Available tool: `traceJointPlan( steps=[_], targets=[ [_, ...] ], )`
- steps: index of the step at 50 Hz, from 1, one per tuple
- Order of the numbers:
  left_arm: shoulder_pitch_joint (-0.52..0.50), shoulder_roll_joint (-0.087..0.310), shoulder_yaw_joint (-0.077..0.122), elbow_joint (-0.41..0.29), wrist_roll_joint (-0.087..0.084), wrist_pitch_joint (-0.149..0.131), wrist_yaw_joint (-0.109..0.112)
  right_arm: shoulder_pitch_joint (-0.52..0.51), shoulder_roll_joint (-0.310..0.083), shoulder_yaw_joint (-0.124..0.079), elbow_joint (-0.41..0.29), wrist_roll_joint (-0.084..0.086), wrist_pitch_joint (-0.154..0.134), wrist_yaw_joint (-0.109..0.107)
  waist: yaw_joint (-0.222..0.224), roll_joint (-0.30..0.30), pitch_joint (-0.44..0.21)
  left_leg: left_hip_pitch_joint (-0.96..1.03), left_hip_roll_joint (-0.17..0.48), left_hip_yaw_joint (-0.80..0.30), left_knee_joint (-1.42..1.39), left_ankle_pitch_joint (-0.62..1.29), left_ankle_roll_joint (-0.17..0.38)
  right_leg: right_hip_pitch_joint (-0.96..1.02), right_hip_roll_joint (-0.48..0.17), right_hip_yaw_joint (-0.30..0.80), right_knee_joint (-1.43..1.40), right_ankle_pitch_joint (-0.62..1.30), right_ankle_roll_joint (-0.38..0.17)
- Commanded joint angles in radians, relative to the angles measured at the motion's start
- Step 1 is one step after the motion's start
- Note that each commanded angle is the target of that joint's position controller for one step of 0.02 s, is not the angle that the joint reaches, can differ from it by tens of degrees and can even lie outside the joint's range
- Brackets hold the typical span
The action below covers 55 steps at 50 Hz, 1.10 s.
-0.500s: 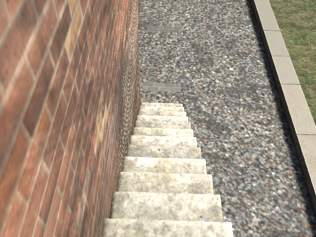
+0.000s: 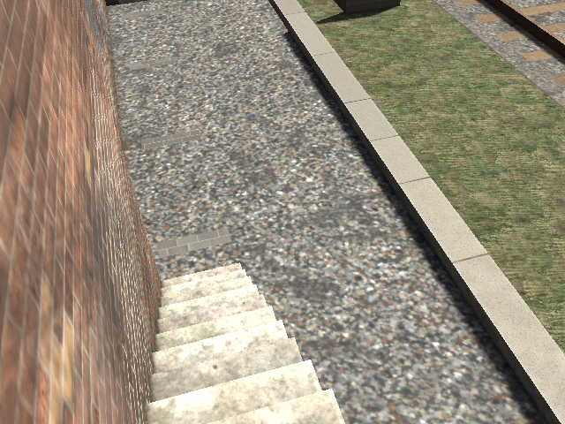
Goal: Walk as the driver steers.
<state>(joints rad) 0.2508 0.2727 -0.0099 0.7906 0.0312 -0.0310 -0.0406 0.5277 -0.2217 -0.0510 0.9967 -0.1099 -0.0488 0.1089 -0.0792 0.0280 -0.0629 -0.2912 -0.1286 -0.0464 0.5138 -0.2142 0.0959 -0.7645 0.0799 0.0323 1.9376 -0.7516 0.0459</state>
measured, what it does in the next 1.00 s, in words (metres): goes down, turning left: right foot, then left foot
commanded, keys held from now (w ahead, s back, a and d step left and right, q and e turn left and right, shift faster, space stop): q+shift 0.36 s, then shift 0.44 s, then w+shift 0.20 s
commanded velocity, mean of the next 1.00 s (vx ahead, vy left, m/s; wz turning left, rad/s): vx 0.11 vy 0.00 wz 0.44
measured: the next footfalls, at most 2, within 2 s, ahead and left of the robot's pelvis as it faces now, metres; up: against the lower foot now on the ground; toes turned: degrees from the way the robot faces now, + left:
right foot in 0.36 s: +0.12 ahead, -0.13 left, +0.00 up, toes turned +19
left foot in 0.92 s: +0.06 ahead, +0.06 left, +0.00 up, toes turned +25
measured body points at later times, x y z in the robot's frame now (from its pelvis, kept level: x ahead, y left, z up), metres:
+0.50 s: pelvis +0.08 -0.07 -0.04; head +0.09 -0.08 +0.41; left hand +0.11 +0.23 -0.12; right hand +0.31 -0.28 -0.15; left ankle +0.04 +0.07 -0.54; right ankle +0.09 -0.14 -0.73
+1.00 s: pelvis +0.12 -0.07 -0.03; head +0.12 -0.07 +0.42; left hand +0.16 +0.28 -0.08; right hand +0.37 -0.21 -0.12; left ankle +0.02 +0.04 -0.73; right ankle +0.09 -0.15 -0.73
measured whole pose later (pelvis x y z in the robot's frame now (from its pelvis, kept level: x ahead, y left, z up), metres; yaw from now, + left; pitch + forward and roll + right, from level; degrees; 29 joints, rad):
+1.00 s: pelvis +0.12 -0.07 -0.03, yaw +25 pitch +5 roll +3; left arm 0.15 0.41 0.02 0.66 0.04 -0.11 -0.04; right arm 0.22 -0.25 0.02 0.68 -0.08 -0.09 0.09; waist 0.02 -0.06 -0.12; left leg -0.39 -0.03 0.02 0.78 -0.49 0.02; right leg -0.40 0.01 -0.06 0.89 -0.54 -0.10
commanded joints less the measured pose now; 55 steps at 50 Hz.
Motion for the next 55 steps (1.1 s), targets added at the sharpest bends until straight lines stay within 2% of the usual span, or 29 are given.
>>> traceJointPlan(
  steps=[1,3,5,6,8,11,15,17,18,19,20,21,22,24,26,29,30,34,38,40,41,42,45,47,48,51,52,53,55],
  targets=[
    [0.029,-0.029,-0.040,-0.161,0.057,-0.033,0.065,-0.170,0.017,0.029,-0.137,0.001,-0.073,-0.022,0.149,-0.077,0.089,-0.214,0.259,-0.427,-0.046,0.363,0.243,-0.283,-0.204,0.111,-0.234,0.467,0.017],
    [0.068,0.018,-0.023,-0.167,0.062,-0.036,0.032,-0.119,0.009,0.035,-0.167,0.029,-0.102,-0.065,0.142,-0.031,0.074,-0.436,0.094,-0.337,0.012,0.271,0.209,-0.115,-0.173,-0.010,-0.450,0.811,0.012],
    [-0.105,0.003,-0.019,-0.236,0.061,-0.018,-0.004,-0.049,-0.094,0.007,-0.186,0.034,-0.105,-0.093,0.113,0.031,0.065,-0.606,0.068,-0.357,-0.030,0.126,0.130,0.131,-0.162,-0.141,-0.619,0.697,0.034],
    [-0.033,-0.005,-0.013,-0.189,0.054,-0.021,0.006,0.025,-0.127,0.014,-0.171,0.030,-0.102,-0.084,0.117,0.113,0.008,-0.497,0.112,-0.467,0.035,0.232,0.136,0.068,-0.149,-0.105,-0.428,0.770,0.034],
    [-0.061,0.047,0.007,-0.226,0.052,-0.026,0.044,0.084,-0.146,0.005,-0.179,0.010,-0.104,-0.067,0.097,0.066,-0.099,-0.174,0.160,-0.510,0.164,0.336,0.117,-0.056,-0.126,-0.043,-0.449,0.594,0.040],
    [-0.376,0.011,-0.023,-0.326,0.010,-0.012,0.097,0.093,-0.084,-0.015,-0.198,0.030,-0.093,-0.058,-0.065,0.065,0.004,0.213,0.254,-0.752,0.127,0.197,0.182,-0.381,-0.148,0.104,-0.836,0.201,0.090],
    [-0.282,0.021,-0.008,-0.277,0.030,-0.052,0.090,-0.080,-0.099,-0.025,-0.261,0.005,-0.080,-0.039,0.021,0.047,-0.052,-0.005,0.180,-0.679,0.218,0.596,0.197,-0.012,-0.038,0.020,-0.808,0.212,0.041],
    [-0.086,0.055,0.013,-0.222,-0.006,-0.055,0.082,-0.276,-0.155,-0.044,-0.335,-0.005,-0.067,-0.031,0.133,0.045,-0.066,-0.261,0.120,-0.574,0.285,0.795,0.157,0.402,0.019,-0.033,-0.978,0.300,0.023],
    [0.147,0.071,0.032,-0.146,-0.024,-0.047,0.075,-0.396,-0.190,-0.056,-0.357,-0.010,-0.056,-0.028,0.247,-0.057,-0.077,-0.410,0.049,-0.510,0.446,0.825,0.130,0.656,0.047,-0.083,-1.102,0.468,0.012],
    [0.127,0.163,0.064,-0.170,-0.045,-0.055,0.073,-0.198,-0.110,-0.051,-0.312,0.009,-0.054,0.003,0.165,-0.219,-0.156,-0.523,-0.093,-0.317,0.622,0.384,-0.004,0.861,-0.076,0.042,-1.285,1.012,-0.142],
    [0.160,0.257,0.091,-0.199,-0.003,-0.058,0.059,-0.071,0.009,-0.021,-0.327,0.041,-0.045,-0.006,0.117,-0.369,-0.262,-0.812,-0.215,-0.180,1.013,-0.495,-0.130,0.994,-0.438,0.520,-1.290,1.757,-0.541],
    [0.266,0.217,0.093,-0.172,0.071,-0.065,0.029,-0.215,-0.077,-0.041,-0.319,0.075,-0.005,-0.059,0.215,-0.054,-0.094,-1.064,-0.132,-0.198,1.333,-0.479,-0.218,0.924,-0.501,0.685,-1.229,1.895,-0.570],
    [0.198,0.172,0.086,-0.169,0.065,-0.054,-0.005,-0.220,-0.080,-0.029,-0.304,0.085,0.023,-0.081,0.191,-0.015,-0.063,-1.174,-0.091,-0.206,1.500,-0.368,-0.260,0.877,-0.482,0.583,-1.212,1.795,-0.498],
    [-0.048,0.060,0.038,-0.254,0.002,-0.022,-0.034,-0.260,-0.175,-0.035,-0.290,0.072,0.078,-0.090,0.122,-0.022,-0.076,-1.093,-0.042,-0.193,1.460,-0.148,-0.265,0.657,-0.375,0.391,-1.260,1.508,-0.366],
    [-0.118,0.110,0.030,-0.280,-0.005,-0.022,0.002,-0.262,-0.166,-0.020,-0.308,0.053,0.062,-0.072,0.056,-0.079,-0.093,-0.858,-0.015,-0.094,1.526,-0.008,-0.240,0.353,-0.295,0.285,-1.410,1.113,-0.311],
    [-0.048,0.164,0.036,-0.268,0.007,-0.049,0.037,-0.323,-0.140,0.003,-0.337,0.077,0.035,-0.067,0.094,-0.045,-0.019,-0.902,-0.011,-0.086,1.563,0.057,-0.244,0.375,-0.267,0.219,-1.468,0.877,-0.281],
    [-0.023,0.188,0.035,-0.260,0.001,-0.062,0.036,-0.350,-0.154,0.004,-0.360,0.100,0.030,-0.066,0.110,-0.078,-0.008,-0.935,-0.009,-0.088,1.550,0.070,-0.255,0.416,-0.268,0.211,-1.469,0.860,-0.268],
    [-0.059,0.207,0.015,-0.290,-0.005,-0.074,0.024,-0.410,-0.178,0.008,-0.395,0.094,0.028,-0.072,0.120,-0.147,-0.035,-0.885,0.015,-0.059,1.405,0.101,-0.280,0.495,-0.254,0.136,-1.468,0.808,-0.235],
    [-0.243,0.173,-0.028,-0.294,-0.015,-0.090,-0.008,-0.322,-0.110,0.042,-0.353,0.085,0.021,0.005,0.011,-0.128,-0.039,-0.402,0.177,0.021,0.941,0.198,-0.278,0.278,-0.194,0.028,-1.468,0.604,-0.088],
    [-0.258,0.217,-0.013,-0.272,-0.001,-0.109,-0.009,-0.339,-0.102,0.049,-0.361,0.088,0.003,0.039,0.023,-0.124,0.001,-0.246,0.197,0.033,0.695,0.159,-0.251,0.276,-0.217,0.042,-1.451,0.656,-0.065],
    [-0.119,0.307,0.035,-0.217,-0.028,-0.111,-0.007,-0.408,-0.126,0.042,-0.403,0.080,-0.002,0.042,0.095,-0.125,0.045,-0.324,0.146,0.083,0.457,-0.131,-0.228,0.387,-0.243,0.102,-1.479,0.502,-0.122],
    [-0.019,0.404,0.085,-0.174,-0.030,-0.100,0.003,-0.477,-0.148,0.044,-0.440,0.048,0.003,0.029,0.185,-0.176,0.054,-0.424,0.125,0.110,0.370,-0.260,-0.185,0.547,-0.294,0.205,-1.504,0.365,-0.245],
    [-0.080,0.324,0.083,-0.184,-0.016,-0.064,0.008,-0.484,-0.114,0.060,-0.457,0.042,-0.018,-0.006,0.183,-0.146,-0.003,-0.389,0.146,0.064,0.111,-0.200,-0.108,0.677,-0.410,0.431,-1.498,0.151,-0.389],
    [-0.111,0.238,0.053,-0.178,0.006,-0.079,0.004,-0.404,-0.146,0.032,-0.405,0.031,-0.069,-0.027,0.129,-0.043,-0.080,-0.088,0.119,0.026,0.195,-0.042,-0.017,0.471,-0.294,0.349,-1.323,0.151,-0.348],
    [-0.131,0.175,0.028,-0.219,0.014,-0.100,0.004,-0.429,-0.176,0.017,-0.414,0.027,-0.086,-0.035,0.135,0.077,-0.116,-0.075,0.144,-0.091,0.109,-0.163,0.084,0.419,-0.131,0.123,-1.196,0.210,-0.253],
    [-0.279,0.136,0.011,-0.229,0.045,-0.125,0.018,-0.288,-0.187,-0.011,-0.398,0.039,-0.088,-0.019,-0.013,0.125,-0.014,0.234,0.356,-0.493,-0.060,-0.318,0.296,-0.100,0.000,-0.047,-0.792,0.095,-0.049],
    [-0.055,0.126,0.066,-0.165,0.011,-0.061,-0.006,-0.035,-0.235,-0.038,-0.215,0.137,-0.038,-0.105,0.015,0.165,0.035,0.362,0.441,-0.479,0.048,-0.004,0.260,-0.125,-0.044,-0.018,-0.884,-0.034,-0.058],
    [-0.078,0.120,0.061,-0.152,0.036,-0.031,-0.026,0.018,-0.216,-0.025,-0.196,0.128,-0.022,-0.129,-0.020,0.040,0.062,0.367,0.445,-0.452,0.080,0.059,0.237,-0.126,-0.055,0.001,-0.909,-0.047,-0.051],
    [-0.052,0.088,0.066,-0.145,0.017,-0.001,-0.046,-0.076,-0.223,-0.038,-0.196,0.099,0.001,-0.140,0.024,0.068,0.094,0.176,0.415,-0.411,0.110,-0.112,0.177,0.050,-0.075,0.025,-0.971,0.134,-0.059]
  ],
)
